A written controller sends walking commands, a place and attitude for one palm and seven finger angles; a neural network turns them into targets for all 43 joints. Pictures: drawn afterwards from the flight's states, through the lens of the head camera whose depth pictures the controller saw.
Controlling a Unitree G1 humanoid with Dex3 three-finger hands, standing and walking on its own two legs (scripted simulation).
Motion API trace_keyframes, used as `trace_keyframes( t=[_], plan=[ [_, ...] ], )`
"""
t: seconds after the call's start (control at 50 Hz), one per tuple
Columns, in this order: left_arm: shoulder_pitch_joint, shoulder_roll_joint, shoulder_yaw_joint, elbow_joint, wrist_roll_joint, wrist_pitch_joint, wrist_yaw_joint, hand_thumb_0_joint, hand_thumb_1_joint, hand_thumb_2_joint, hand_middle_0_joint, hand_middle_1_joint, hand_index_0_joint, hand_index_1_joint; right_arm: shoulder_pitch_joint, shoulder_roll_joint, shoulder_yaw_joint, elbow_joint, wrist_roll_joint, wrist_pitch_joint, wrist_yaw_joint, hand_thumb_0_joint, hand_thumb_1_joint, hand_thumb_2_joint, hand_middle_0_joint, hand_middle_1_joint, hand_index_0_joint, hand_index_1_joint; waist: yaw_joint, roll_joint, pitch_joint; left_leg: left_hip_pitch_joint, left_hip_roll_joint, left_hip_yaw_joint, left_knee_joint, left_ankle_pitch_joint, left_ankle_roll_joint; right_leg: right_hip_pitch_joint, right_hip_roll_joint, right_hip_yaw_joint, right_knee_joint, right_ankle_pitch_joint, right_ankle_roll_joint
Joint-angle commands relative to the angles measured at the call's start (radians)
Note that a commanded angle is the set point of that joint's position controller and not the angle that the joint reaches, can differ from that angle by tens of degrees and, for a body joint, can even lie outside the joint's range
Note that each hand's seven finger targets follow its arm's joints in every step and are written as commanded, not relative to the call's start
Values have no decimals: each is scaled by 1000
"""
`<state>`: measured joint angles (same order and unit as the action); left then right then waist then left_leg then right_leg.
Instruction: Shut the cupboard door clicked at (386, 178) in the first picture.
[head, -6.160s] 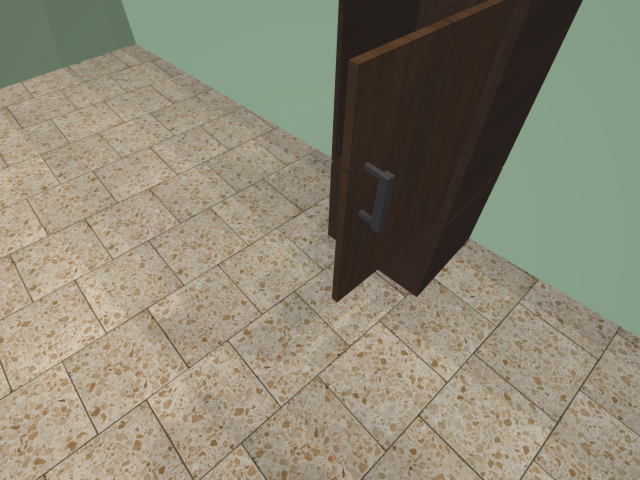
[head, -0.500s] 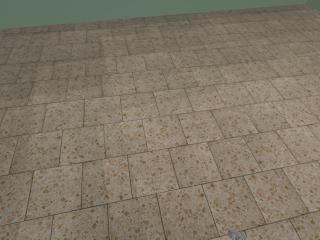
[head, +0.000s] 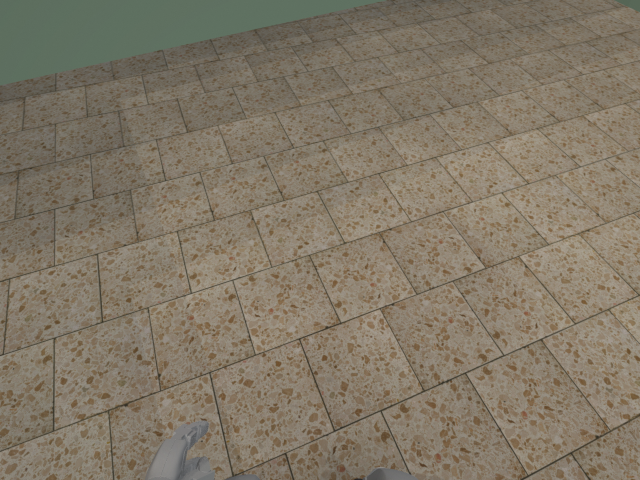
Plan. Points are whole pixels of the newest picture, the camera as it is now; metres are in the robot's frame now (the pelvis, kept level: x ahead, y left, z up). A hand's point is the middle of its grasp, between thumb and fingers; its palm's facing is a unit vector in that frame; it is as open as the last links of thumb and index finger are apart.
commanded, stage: walk to a spot facing it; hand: left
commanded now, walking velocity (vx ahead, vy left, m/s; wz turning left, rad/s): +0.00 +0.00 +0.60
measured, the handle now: out of the picture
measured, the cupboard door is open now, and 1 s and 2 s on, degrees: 85 85 85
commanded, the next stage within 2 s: none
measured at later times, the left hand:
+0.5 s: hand out of the picture +0.07 +0.25 -0.16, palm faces +0.31 -0.92 -0.26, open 7.4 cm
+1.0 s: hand out of the picture +0.00 +0.15 -0.15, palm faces +0.60 -0.76 -0.26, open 7.3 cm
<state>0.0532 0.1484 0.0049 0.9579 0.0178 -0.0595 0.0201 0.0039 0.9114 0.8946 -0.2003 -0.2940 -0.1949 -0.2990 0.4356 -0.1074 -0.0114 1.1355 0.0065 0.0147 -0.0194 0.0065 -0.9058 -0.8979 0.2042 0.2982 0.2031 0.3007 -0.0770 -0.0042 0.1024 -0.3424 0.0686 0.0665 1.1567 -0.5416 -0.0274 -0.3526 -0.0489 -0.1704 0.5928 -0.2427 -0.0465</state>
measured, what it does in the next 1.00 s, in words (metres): steps on the spot, turning left: left foot, then right foot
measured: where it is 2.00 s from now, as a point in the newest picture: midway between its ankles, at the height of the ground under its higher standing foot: outside the picture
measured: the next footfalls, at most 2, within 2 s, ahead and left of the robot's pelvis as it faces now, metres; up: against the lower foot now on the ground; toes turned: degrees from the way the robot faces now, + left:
left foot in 0.24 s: +0.10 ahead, +0.15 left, +0.00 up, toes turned +18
right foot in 0.66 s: +0.15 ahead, -0.11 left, +0.00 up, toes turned +21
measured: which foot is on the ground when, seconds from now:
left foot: up 0.00-0.22, down 0.24-0.66, up 0.68-1.00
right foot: down 0.00-0.24, up 0.26-0.64, down 0.66-1.00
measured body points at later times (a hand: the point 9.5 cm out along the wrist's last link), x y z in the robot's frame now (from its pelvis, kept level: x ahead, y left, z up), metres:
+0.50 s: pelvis +0.05 +0.02 +0.01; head +0.10 +0.05 +0.45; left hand +0.05 +0.30 -0.14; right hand +0.20 -0.21 -0.13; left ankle +0.07 +0.13 -0.73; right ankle +0.07 -0.13 -0.66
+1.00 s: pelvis +0.08 -0.04 +0.01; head +0.13 -0.01 +0.45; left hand -0.03 +0.19 -0.13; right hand +0.32 -0.18 -0.14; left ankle -0.01 +0.07 -0.69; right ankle +0.11 -0.12 -0.73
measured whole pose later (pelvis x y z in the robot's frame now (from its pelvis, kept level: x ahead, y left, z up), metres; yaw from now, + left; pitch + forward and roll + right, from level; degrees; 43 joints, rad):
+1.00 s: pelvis +0.08 -0.04 +0.01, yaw +37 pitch +0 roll +3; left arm 0.23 0.19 0.04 0.91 0.03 0.00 0.03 0.01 0.92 0.89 -0.21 -0.30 -0.20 -0.30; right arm 0.10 -0.25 -0.07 0.94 -0.01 0.08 0.03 0.01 -0.91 -0.90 0.20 0.30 0.20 0.30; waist 0.01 -0.03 0.11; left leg -0.39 0.04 0.08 0.82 -0.45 -0.06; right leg -0.22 -0.14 -0.26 0.57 -0.35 -0.02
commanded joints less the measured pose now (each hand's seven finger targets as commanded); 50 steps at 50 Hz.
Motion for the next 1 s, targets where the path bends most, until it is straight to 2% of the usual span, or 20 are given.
trace_keyframes(
  t=[0.0,0.06,0.12,0.18,0.2,0.22,0.24,0.26,0.32,0.36,0.5,0.58,0.6,0.62,0.64,0.66,0.7,0.76,0.86,0.98],
  plan=[
    [110,141,44,-13,-2,12,19,0,900,900,-200,-300,-200,-300,33,-66,-30,-85,-13,17,6,0,-900,-900,200,300,200,300,34,-121,-144,-81,47,-33,-4,86,-23,90,-307,88,-253,562,-77],
    [83,142,57,-23,4,21,15,0,900,900,-200,-300,-200,-300,29,-55,-33,-93,-20,32,19,0,-900,-900,200,300,200,300,11,-139,-129,-56,36,25,-122,156,-31,31,-279,14,-263,345,-56],
    [97,149,79,-33,15,32,16,0,900,900,-200,-300,-200,-300,-62,-63,-45,-147,-22,26,29,0,-900,-900,200,300,200,300,42,-165,-117,-59,36,39,-279,142,-26,56,-309,11,-215,236,-53],
    [92,174,91,-47,7,47,8,0,900,900,-200,-300,-200,-300,-66,-114,-57,-169,-28,18,33,0,-900,-900,200,300,200,300,21,-98,-116,70,-1,76,-515,291,-22,27,-295,-33,-63,115,-2],
    [100,161,89,-57,2,57,5,0,900,900,-200,-300,-200,-300,-35,-163,-70,-169,-31,12,35,0,-900,-900,200,300,200,300,2,48,-125,143,30,-10,-632,399,-1,-34,-251,-57,66,-3,38],
    [117,100,79,-86,-6,67,0,0,900,900,-200,-300,-200,-300,-1,-271,-93,-189,-39,3,31,0,-900,-900,200,300,200,300,-8,382,-131,178,274,-392,-779,624,115,-209,-103,-77,313,-356,121],
    [28,104,68,-130,1,76,3,0,900,900,-200,-300,-200,-300,24,-341,-105,-190,-46,4,15,0,-900,-900,200,300,200,300,-45,347,-135,144,403,-569,-853,673,233,-263,-45,62,527,-459,122],
    [14,116,73,-153,5,77,-2,0,900,900,-200,-300,-200,-300,-20,-353,-105,-202,-44,3,11,0,-900,-900,200,300,200,300,-10,204,-133,86,393,-514,-868,496,254,-243,-64,147,610,-356,103],
    [57,134,86,-100,17,81,-8,0,900,900,-200,-300,-200,-300,-177,-283,-82,-253,-34,-10,-4,0,-900,-900,200,300,200,300,54,232,-116,87,224,-343,-841,492,153,-306,-59,184,675,-144,130],
    [108,145,83,-80,10,83,-10,0,900,900,-200,-300,-200,-300,-201,-287,-82,-265,-30,-15,-4,0,-900,-900,200,300,200,300,67,156,-162,135,181,-277,-814,564,153,-263,-44,175,631,-117,142],
    [73,139,68,-113,-4,83,-3,0,900,900,-200,-300,-200,-300,-196,-332,-105,-269,-34,3,9,0,-900,-900,200,300,200,300,35,131,-181,172,176,-329,-792,563,190,-142,6,155,297,-201,144],
    [187,150,71,-92,-9,72,0,0,900,900,-200,-300,-200,-300,-279,-332,-113,-298,-28,19,16,0,-900,-900,200,300,200,300,83,166,-176,22,124,-349,-733,505,156,107,50,122,-2,-81,126],
    [233,174,78,-83,-7,64,4,0,900,900,-200,-300,-200,-300,-298,-313,-112,-305,-21,21,19,0,-900,-900,200,300,200,300,109,106,-182,-60,78,-325,-677,443,118,227,26,136,-153,3,119],
    [273,256,93,-84,8,51,12,0,900,900,-200,-300,-200,-300,-296,-255,-104,-320,-10,22,26,0,-900,-900,200,300,200,300,129,-108,-200,-218,-36,-213,-507,241,44,357,-169,334,-316,-45,67],
    [262,334,104,-95,16,51,17,0,900,900,-200,-300,-200,-300,-334,-213,-97,-349,-13,20,29,0,-900,-900,200,300,200,300,145,-353,-146,-318,-144,-62,-231,-67,-21,294,-430,589,-369,75,-51],
    [225,311,89,-103,9,51,20,0,900,900,-200,-300,-200,-300,-337,-263,-103,-339,-23,25,34,0,-900,-900,200,300,200,300,121,-248,-120,-282,-82,-127,-47,-57,-5,182,-439,516,-331,140,-98],
    [125,228,73,-125,4,44,19,0,900,900,-200,-300,-200,-300,-295,-241,-106,-288,-28,42,40,0,-900,-900,200,300,200,300,58,-217,-109,-274,-47,-114,80,73,-28,167,-310,357,-276,257,-73],
    [143,201,65,-130,3,39,19,0,900,900,-200,-300,-200,-300,-298,-209,-90,-276,-22,49,49,0,-900,-900,200,300,200,300,55,-172,-133,-261,-37,-69,34,145,-48,244,-249,172,-218,445,-37],
    [251,233,79,-100,8,38,20,0,900,900,-200,-300,-200,-300,-387,-186,-74,-290,-19,45,51,0,-900,-900,200,300,200,300,115,-163,-139,-221,-37,-4,-205,101,-57,361,-290,123,-176,591,-55],
    [244,279,100,-86,14,46,12,0,900,900,-200,-300,-200,-300,-372,-191,-67,-299,-15,32,49,0,-900,-900,200,300,200,300,111,-192,-148,-34,-52,55,-485,131,-24,301,-340,77,-94,563,-47]
  ],
)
